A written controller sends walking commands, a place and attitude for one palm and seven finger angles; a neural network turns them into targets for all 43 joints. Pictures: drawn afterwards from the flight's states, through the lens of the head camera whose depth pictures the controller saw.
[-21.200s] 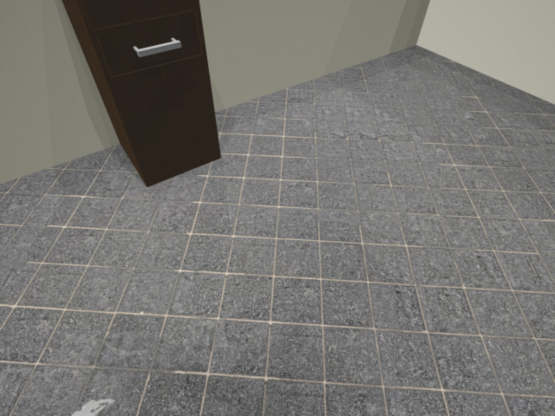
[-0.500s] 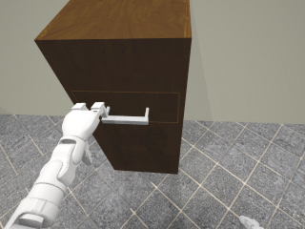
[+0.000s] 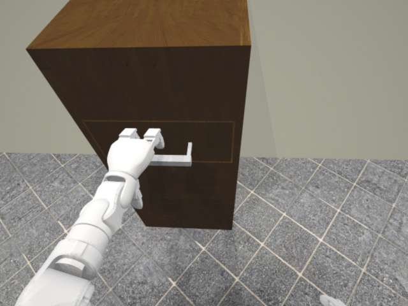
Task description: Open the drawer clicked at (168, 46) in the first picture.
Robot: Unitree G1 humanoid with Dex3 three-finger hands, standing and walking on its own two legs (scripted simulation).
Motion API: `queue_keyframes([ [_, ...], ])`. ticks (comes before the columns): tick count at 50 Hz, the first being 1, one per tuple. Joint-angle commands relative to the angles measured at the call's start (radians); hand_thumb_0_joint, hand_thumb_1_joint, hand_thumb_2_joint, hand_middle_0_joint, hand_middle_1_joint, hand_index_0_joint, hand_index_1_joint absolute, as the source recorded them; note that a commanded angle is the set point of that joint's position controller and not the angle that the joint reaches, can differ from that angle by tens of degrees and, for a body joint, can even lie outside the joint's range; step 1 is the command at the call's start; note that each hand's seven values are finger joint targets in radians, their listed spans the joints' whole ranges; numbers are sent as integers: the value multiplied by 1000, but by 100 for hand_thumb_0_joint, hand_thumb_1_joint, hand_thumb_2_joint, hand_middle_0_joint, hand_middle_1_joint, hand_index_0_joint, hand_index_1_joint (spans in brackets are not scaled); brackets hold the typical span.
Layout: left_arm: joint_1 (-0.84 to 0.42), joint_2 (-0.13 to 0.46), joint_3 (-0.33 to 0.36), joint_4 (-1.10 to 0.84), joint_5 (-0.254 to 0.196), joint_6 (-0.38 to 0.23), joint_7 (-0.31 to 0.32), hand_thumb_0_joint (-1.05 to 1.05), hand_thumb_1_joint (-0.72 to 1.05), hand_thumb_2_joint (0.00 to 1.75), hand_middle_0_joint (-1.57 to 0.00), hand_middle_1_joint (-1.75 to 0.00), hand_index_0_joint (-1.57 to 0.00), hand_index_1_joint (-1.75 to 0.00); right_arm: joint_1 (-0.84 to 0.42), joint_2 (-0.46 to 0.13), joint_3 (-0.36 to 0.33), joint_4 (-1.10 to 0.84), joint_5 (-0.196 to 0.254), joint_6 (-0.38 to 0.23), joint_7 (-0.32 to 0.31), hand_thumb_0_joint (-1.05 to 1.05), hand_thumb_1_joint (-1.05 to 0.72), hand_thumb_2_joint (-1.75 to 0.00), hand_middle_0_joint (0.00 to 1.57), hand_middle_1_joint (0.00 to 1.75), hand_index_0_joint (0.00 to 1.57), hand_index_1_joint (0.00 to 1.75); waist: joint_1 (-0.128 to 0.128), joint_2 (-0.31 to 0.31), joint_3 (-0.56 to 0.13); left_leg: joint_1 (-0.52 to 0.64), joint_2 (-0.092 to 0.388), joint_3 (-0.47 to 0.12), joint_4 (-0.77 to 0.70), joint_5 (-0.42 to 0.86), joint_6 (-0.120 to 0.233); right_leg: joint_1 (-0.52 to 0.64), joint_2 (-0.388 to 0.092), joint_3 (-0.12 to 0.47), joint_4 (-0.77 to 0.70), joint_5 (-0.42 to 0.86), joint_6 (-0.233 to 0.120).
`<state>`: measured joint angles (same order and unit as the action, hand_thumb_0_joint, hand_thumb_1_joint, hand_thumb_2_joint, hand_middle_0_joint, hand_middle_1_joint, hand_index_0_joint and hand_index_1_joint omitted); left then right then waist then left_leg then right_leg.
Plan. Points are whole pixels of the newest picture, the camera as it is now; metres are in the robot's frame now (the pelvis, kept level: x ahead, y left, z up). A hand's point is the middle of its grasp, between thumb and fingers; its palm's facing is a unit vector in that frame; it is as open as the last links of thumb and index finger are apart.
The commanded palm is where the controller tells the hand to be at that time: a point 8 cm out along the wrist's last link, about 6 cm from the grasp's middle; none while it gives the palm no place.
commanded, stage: move the hooked fingers above the handle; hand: left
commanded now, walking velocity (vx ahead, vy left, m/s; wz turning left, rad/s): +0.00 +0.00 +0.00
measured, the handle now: (160, 153) +0.50 +0.15 -0.07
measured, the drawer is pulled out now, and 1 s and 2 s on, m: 0.00 0.00 0.00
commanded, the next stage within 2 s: none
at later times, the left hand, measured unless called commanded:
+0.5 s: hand (165, 154) +0.45 +0.12 +0.00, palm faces +0.04 -0.07 -1.00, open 13.8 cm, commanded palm +0.42 +0.16 +0.05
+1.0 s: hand (153, 149) +0.46 +0.15 +0.01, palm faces +0.11 +0.00 -0.99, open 13.9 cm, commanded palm +0.42 +0.17 +0.05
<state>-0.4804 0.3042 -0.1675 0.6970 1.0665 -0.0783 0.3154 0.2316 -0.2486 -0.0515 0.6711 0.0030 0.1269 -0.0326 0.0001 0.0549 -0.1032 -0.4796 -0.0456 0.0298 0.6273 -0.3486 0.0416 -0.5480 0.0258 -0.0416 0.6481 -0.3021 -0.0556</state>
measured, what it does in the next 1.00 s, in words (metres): stands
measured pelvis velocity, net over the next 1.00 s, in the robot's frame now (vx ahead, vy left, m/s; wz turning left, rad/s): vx -0.01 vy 0.01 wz -0.02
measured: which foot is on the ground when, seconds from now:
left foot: down 0.00-1.00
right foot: down 0.00-1.00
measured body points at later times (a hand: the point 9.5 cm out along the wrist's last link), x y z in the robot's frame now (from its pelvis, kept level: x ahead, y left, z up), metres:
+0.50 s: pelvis +0.00 +0.01 -0.02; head +0.08 -0.01 +0.43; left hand +0.44 +0.12 +0.05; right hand +0.04 -0.25 -0.16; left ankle -0.03 +0.10 -0.72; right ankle +0.01 -0.08 -0.72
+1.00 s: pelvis -0.01 +0.01 -0.02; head +0.07 -0.01 +0.42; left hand +0.45 +0.15 +0.06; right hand +0.07 -0.26 -0.16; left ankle -0.03 +0.09 -0.72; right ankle +0.00 -0.08 -0.72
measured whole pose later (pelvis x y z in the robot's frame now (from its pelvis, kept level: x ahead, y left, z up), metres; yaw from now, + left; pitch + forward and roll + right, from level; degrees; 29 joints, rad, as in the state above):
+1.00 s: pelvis -0.01 +0.01 -0.02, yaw -1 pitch +18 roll +0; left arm -0.75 0.25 -0.13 1.02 1.13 0.09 0.56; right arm 0.23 -0.25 -0.05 0.70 -0.03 0.13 0.00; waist -0.08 0.06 -0.15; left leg -0.68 -0.04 0.05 0.78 -0.41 0.06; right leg -0.75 0.03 -0.03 0.78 -0.34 -0.04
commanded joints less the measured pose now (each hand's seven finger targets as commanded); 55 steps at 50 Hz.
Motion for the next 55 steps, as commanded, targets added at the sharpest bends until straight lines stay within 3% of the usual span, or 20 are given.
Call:
queue_keyframes([
  [1, -439, 265, 163, -122, 44, 36, 133, 0, -50, 30, -30, -120, -30, -120, 18, -110, -35, -87, -17, -29, -3, 0, -90, -90, 20, 30, 20, 30, -3, -55, -326, 19, -12, -18, -25, 314, -7, 205, -12, 60, -24, 301, 2],
  [5, -484, 225, 137, -38, 38, 104, 169, 0, -50, 30, -30, -120, -30, -120, 30, -108, -41, -74, -21, -25, 6, 0, -90, -90, 20, 30, 20, 30, -27, -52, -401, 25, -10, -14, 2, 356, -11, 214, -5, 52, -4, 352, 5],
  [9, -532, 104, 30, 17, 4, 143, 131, 0, -50, 30, -30, -120, -30, -120, 62, -113, -51, -66, -14, -21, 11, 0, -90, -90, 20, 30, 20, 30, -64, -82, -418, 58, -2, -16, 7, 372, -4, 198, -3, 44, -16, 370, 13],
  [14, -607, 2, -55, 21, -9, 87, 77, 0, -50, 30, -30, -120, -30, -120, 105, -116, -61, -48, -18, -25, 13, 0, -90, -90, 20, 30, 20, 30, -105, -96, -376, 109, 13, -42, 25, 415, -3, 108, 1, 32, -17, 343, 13],
  [18, -643, 106, 44, 45, 25, 41, 129, 0, -50, 30, -30, -120, -30, -120, 125, -114, -53, -37, -30, -28, 12, 0, -90, -90, 20, 30, 20, 30, -81, -75, -401, 36, 4, -44, 46, 375, -3, 101, 0, 40, 20, 326, 4],
  [21, -629, 215, 150, 97, 57, 67, 213, 0, -50, 30, -30, -120, -30, -120, 110, -113, -38, -33, -43, -24, 18, 0, -90, -90, 20, 30, 20, 30, -52, -49, -409, -66, -2, -35, 65, 347, -8, 103, -1, 44, 62, 319, -3],
  [23, -636, 206, 153, 123, 67, 118, 262, 0, -50, 30, -30, -120, -30, -120, 93, -106, -34, -39, -47, -24, 23, 0, -90, -90, 20, 30, 20, 30, -47, -25, -397, -103, -2, -21, 72, 335, -11, 90, 0, 41, 75, 314, -5],
  [25, -602, 243, 182, 152, 68, 183, 286, 0, -50, 30, -30, -120, -30, -120, 70, -110, -32, -49, -47, -15, 27, 0, -90, -90, 20, 30, 20, 30, -31, -42, -456, -110, -7, -7, 78, 348, -11, 144, 4, 46, 78, 348, -3],
  [30, -613, 125, 63, 172, 6, 287, 194, 0, -50, 30, -30, -120, -30, -120, 95, -123, -49, -63, -19, 4, 20, 0, -90, -90, 20, 30, 20, 30, -81, -105, -529, -30, 7, 3, 46, 381, -3, 231, 4, 51, 29, 425, 18],
  [33, -617, 16, -38, 102, -58, 232, 79, 0, -50, 30, -30, -120, -30, -120, 111, -130, -59, -67, -8, -3, 4, 0, -90, -90, 20, 30, 20, 30, -119, -160, -477, 26, 14, -9, 22, 352, 10, 228, 0, 51, -17, 405, 30],
  [36, -688, -20, -94, 22, -58, 94, 23, 0, -50, 30, -30, -120, -30, -120, 125, -125, -56, -55, -15, -32, -16, 0, -90, -90, 20, 30, 20, 30, -144, -133, -398, 58, 12, -31, 19, 301, 18, 152, -5, 54, -36, 319, 27],
  [38, -715, 41, -50, -3, -14, 18, 46, 0, -50, 30, -30, -120, -30, -120, 140, -119, -53, -37, -21, -41, -20, 0, -90, -90, 20, 30, 20, 30, -130, -57, -368, 71, 13, -46, 34, 290, 11, 73, -6, 52, -21, 255, 14],
  [41, -712, 187, 95, -32, 50, -26, 150, 0, -50, 30, -30, -120, -30, -120, 144, -111, -46, -28, -37, -41, -8, 0, -90, -90, 20, 30, 20, 30, -76, 50, -416, 61, 11, -59, 64, 364, -10, 36, -2, 40, 38, 261, -7],
  [42, -696, 162, 88, 0, 62, -10, 188, 0, -50, 30, -30, -120, -30, -120, 132, -103, -42, -27, -43, -38, -1, 0, -90, -90, 20, 30, 20, 30, -76, 63, -411, 45, 10, -59, 78, 381, -18, 10, 2, 30, 57, 258, -10],
  [45, -600, 214, 176, 150, 64, 106, 283, 0, -50, 30, -30, -120, -30, -120, 92, -106, -28, -27, -53, -28, 23, 0, -90, -90, 20, 30, 20, 30, -44, -17, -369, -93, 0, -33, 85, 346, -20, 48, 8, 22, 81, 276, -11],
  [47, -600, 202, 144, 204, 58, 213, 304, 0, -50, 30, -30, -120, -30, -120, 67, -112, -25, -46, -43, -18, 28, 0, -90, -90, 20, 30, 20, 30, -57, -79, -367, -132, -3, -8, 69, 286, -16, 91, 7, 34, 59, 273, 1],
  [48, -587, 191, 128, 228, 55, 260, 298, 0, -50, 30, -30, -120, -30, -120, 64, -113, -26, -52, -38, -12, 31, 0, -90, -90, 20, 30, 20, 30, -48, -74, -402, -130, -7, 4, 59, 283, -15, 131, 6, 38, 51, 290, 3],
  [50, -590, 157, 88, 282, 31, 334, 246, 0, -50, 30, -30, -120, -30, -120, 63, -122, -30, -58, -23, 7, 29, 0, -90, -90, 20, 30, 20, 30, -68, -116, -445, -106, -5, 11, 46, 300, -11, 191, 7, 44, 31, 346, 12],
  [52, -622, 133, 42, 259, -13, 351, 159, 0, -50, 30, -30, -120, -30, -120, 82, -133, -38, -71, -4, 17, 14, 0, -90, -90, 20, 30, 20, 30, -90, -149, -470, -74, 0, 12, 29, 296, -2, 240, 1, 54, 7, 375, 25],
  [55, -710, 10, -75, 88, -87, 232, 16, 0, -50, 30, -30, -120, -30, -120, 89, -137, -47, -87, -4, -3, -13, 0, -90, -90, 20, 30, 20, 30, -145, -176, -468, 1, 3, -8, 24, 290, 19, 250, -11, 65, -23, 390, 36],
])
